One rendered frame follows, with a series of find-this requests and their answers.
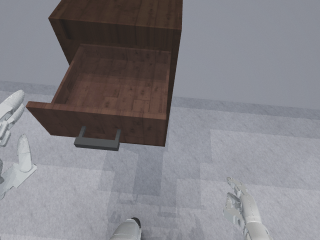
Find handle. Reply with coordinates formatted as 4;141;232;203
74;126;121;151

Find robot left hand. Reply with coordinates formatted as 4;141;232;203
0;90;37;200

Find cabinet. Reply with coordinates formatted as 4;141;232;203
48;0;183;147

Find robot right hand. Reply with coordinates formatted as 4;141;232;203
223;177;262;229

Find robot left shin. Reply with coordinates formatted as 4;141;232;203
125;219;138;225

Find robot left foot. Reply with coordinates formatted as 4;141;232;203
131;217;141;228

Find drawer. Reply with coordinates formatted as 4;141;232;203
25;43;171;146

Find robot right forearm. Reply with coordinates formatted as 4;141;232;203
243;222;274;240

